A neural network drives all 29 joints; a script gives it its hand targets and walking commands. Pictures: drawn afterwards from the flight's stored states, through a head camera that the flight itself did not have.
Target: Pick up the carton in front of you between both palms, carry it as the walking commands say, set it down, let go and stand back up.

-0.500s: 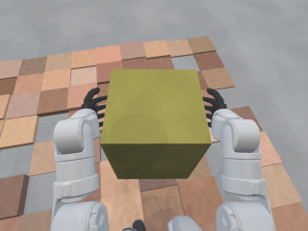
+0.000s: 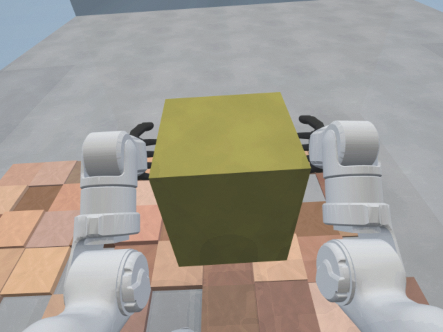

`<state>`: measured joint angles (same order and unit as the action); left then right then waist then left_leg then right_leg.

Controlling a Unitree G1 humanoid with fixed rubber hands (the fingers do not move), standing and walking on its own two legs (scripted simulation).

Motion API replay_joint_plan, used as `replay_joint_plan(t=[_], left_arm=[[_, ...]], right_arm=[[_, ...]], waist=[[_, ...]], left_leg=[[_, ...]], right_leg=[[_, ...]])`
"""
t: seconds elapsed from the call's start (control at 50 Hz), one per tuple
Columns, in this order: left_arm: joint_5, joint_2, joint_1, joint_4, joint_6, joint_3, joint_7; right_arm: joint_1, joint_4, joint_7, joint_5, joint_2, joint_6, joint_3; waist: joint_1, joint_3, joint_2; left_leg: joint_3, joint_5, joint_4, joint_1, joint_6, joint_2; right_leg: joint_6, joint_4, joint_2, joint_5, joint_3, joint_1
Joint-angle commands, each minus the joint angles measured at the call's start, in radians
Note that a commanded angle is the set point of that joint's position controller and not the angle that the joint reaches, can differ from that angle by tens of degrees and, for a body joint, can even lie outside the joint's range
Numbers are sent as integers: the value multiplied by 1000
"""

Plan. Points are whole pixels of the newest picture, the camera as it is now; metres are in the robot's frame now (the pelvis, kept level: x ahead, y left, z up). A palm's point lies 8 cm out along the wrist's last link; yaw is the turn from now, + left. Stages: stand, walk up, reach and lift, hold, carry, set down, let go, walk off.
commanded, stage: carry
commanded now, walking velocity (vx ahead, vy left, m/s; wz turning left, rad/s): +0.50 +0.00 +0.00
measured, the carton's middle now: (228, 182) +0.38 +0.01 +0.11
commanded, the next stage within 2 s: none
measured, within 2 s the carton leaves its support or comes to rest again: neither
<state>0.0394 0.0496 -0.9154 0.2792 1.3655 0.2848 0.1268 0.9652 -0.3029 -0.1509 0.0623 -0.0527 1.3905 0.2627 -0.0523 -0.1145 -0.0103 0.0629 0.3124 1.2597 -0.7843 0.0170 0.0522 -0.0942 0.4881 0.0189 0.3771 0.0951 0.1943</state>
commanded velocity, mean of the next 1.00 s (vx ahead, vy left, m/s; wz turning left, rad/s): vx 0.50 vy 0.00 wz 0.00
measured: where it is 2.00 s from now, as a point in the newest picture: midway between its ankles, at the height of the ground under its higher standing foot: (225, 171)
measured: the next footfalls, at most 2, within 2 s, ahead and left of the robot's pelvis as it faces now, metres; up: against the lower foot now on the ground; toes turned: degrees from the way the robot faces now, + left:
left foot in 0.20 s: +0.34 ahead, +0.07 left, +0.01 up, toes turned +5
right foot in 0.58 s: +0.52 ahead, -0.14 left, +0.03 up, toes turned -7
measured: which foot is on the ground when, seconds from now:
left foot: up 0.00-0.18, down 0.20-0.58, up 0.60-0.98, down 1.00-1.00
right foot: down 0.00-0.18, up 0.20-0.56, down 0.58-1.00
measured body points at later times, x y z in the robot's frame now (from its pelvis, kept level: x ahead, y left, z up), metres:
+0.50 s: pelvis +0.33 +0.00 +0.02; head +0.37 +0.00 +0.47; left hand +0.70 +0.12 +0.09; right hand +0.68 -0.18 +0.10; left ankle +0.30 +0.07 -0.72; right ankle +0.40 -0.14 -0.68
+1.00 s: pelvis +0.66 +0.01 +0.01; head +0.64 +0.02 +0.46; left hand +0.97 +0.17 +0.11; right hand +0.98 -0.13 +0.12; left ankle +0.75 +0.09 -0.73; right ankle +0.49 -0.13 -0.69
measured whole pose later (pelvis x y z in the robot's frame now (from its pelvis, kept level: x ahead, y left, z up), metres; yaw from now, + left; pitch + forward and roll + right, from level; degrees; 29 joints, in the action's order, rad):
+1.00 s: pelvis +0.66 +0.01 +0.01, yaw +0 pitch +3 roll -2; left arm 0.11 -0.10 -0.40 -0.09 1.21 0.18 0.11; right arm 0.41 0.09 -0.09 0.13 0.10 1.22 0.20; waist -0.03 -0.13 -0.03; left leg 0.18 0.04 0.38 -0.37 0.00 0.06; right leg 0.07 0.59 -0.07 0.53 0.15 0.05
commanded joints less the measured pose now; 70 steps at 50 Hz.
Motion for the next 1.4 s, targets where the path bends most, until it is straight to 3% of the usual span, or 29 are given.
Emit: replay_joint_plan(t=[0.0,0.08,0.14,0.16,0.18,0.2,0.22,0.28,0.32,0.4,0.48,0.54,0.56,0.58,0.6,0.62,0.66,0.7,0.76,0.86,0.94,0.96,0.98,1.0,1.02,1.08,1.18,1.26,1.38], left_arm=[[-418,-1103,-733,-14,-29,-422,-256],[-373,-1165,-647,12,-82,-409,-274],[-351,-1198,-582,-76,-121,-452,-275],[-351,-1201,-582,-118,-134,-486,-273],[-351,-1193,-585,-153,-146,-530,-273],[-384,-1271,-581,-180,-152,-571,-276],[-376,-1244,-535,-191,-161,-589,-270],[-388,-1241,-507,-294,-195,-666,-247],[-376,-1228,-435,-317,-215,-701,-232],[-335,-1194,-309,-297,-250,-750,-224],[-344,-1159,-324,-293,-270,-787,-225],[-359,-1129,-333,-281,-258,-786,-223],[-355,-1112,-299,-259,-248,-771,-224],[-334,-1066,-268,-239,-239,-743,-221],[-326,-1053,-249,-216,-231,-728,-219],[-337,-1058,-255,-238,-220,-723,-220],[-381,-1098,-325,-295,-203,-743,-226],[-420,-1145,-384,-341,-188,-756,-237],[-431,-1189,-323,-346,-161,-751,-261],[-384,-1211,-152,-336,-150,-766,-291],[-368,-1192,-77,-413,-158,-817,-294],[-366,-1174,-71,-437,-161,-829,-293],[-360,-1142,-73,-445,-160,-828,-290],[-377,-1173,-103,-469,-144,-848,-289],[-377,-1150,-104,-488,-140,-853,-285],[-378,-1151,-97,-490,-153,-866,-270],[-333,-1089,-88,-439,-181,-856,-229],[-328,-1029,-192,-364,-189,-812,-208],[-335,-1012,-353,-255,-181,-711,-200]], right_arm=[[601,-33,194,-355,1109,-48,-406],[519,-71,221,-347,1219,-97,-421],[499,15,237,-372,1284,-136,-484],[504,64,241,-387,1301,-154,-516],[489,111,247,-395,1303,-171,-540],[495,146,244,-397,1271,-189,-571],[455,160,246,-418,1301,-200,-598],[475,310,257,-458,1322,-238,-696],[449,345,265,-477,1319,-254,-742],[334,322,287,-465,1268,-277,-781],[297,297,297,-442,1196,-290,-777],[270,280,289,-424,1133,-276,-753],[257,271,286,-417,1108,-266,-741],[253,264,286,-418,1106,-247,-729],[275,262,288,-422,1102,-232,-717],[289,253,289,-425,1118,-223,-716],[290,254,284,-423,1128,-209,-697],[264,261,275,-405,1142,-195,-674],[170,271,261,-355,1161,-178,-660],[39,334,276,-319,1184,-171,-698],[4,421,300,-343,1176,-174,-752],[-6,442,307,-353,1168,-173,-764],[-24,452,313,-357,1146,-169,-766],[-3,445,311,-340,1094,-175,-764],[-13,469,312,-358,1105,-175,-775],[52,560,318,-409,1124,-178,-815],[59,510,326,-434,1059,-199,-812],[165,421,314,-440,992,-215,-770],[344,280,294,-446,1020,-221,-697]], waist=[[6,-220,94],[8,-179,149],[63,-324,244],[103,-398,192],[128,-443,76],[104,-555,-189],[123,-619,-191],[95,-472,-31],[93,-443,-35],[99,-431,-89],[102,-365,-166],[88,-348,-126],[55,-383,-78],[19,-467,106],[-13,-427,313],[-15,-394,258],[-23,-353,60],[6,-320,67],[18,-282,138],[25,-203,155],[52,-252,112],[72,-289,62],[90,-295,-54],[66,-345,-297],[70,-339,-256],[75,-274,-61],[82,-279,-137],[103,-206,-110],[81,-174,-139]], left_leg=[[43,-75,-182,-165,-8,3],[189,-295,-636,125,13,-99],[214,-386,-781,485,39,-154],[207,-452,-875,693,38,-136],[31,-517,-825,928,49,-5],[-464,-756,-762,1253,278,317],[-565,-585,-834,1242,339,324],[-394,-405,-886,1041,247,256],[-322,-353,-919,953,222,227],[-200,-521,-900,920,233,219],[-80,-584,-878,839,159,166],[20,-549,-734,716,98,116],[56,-528,-606,589,60,91],[88,-339,-365,362,-2,1],[44,163,-172,62,-21,-99],[-55,273,-39,-65,3,-60],[-105,172,-99,-90,16,8],[-86,74,-286,16,-7,35],[-6,-59,-539,168,-34,10],[67,-342,-844,328,-35,-9],[174,-343,-901,643,-28,-46],[161,-360,-909,796,-40,-20],[21,-335,-849,939,-56,91],[-401,-430,-881,1133,114,321],[-493,-206,-951,1106,179,355],[-320,-272,-983,908,141,294],[-122,-458,-989,908,128,229],[-54,-501,-979,923,135,168],[41,-764,-892,846,116,161]], right_leg=[[-65,-123,-222,-740,-212,-360],[14,-145,-151,-1107,-49,-323],[67,100,-163,-1379,33,-323],[93,318,-144,-1254,92,-265],[91,507,-100,-837,56,-46],[131,813,59,-8,-24,352],[103,997,53,100,-146,409],[56,838,-45,34,-142,486],[63,667,-61,19,-118,438],[84,385,-53,14,-48,410],[74,151,-5,-139,51,296],[49,-41,8,-275,95,51],[12,-47,-44,-268,31,-139],[-99,-34,-262,-267,-319,-360],[-215,-99,-380,-427,-592,-505],[-231,-73,-409,-485,-606,-531],[-146,-78,-375,-469,-477,-464],[-80,-157,-341,-352,-353,-341],[-47,-220,-280,-338,-193,-236],[14,-241,-240,-440,-53,-226],[83,49,-182,-614,83,-179],[102,266,-154,-499,109,-89],[111,493,-120,-204,76,122],[140,688,-9,120,27,422],[114,796,-43,136,-47,540],[98,738,-124,-5,-75,525],[100,555,-98,-88,5,548],[79,409,-77,-257,25,627],[-2,144,-26,-431,67,372]])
